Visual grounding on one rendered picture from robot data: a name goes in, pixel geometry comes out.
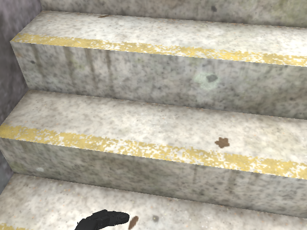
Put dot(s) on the robot left hand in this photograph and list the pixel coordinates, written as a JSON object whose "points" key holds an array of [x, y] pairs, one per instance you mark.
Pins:
{"points": [[102, 219]]}

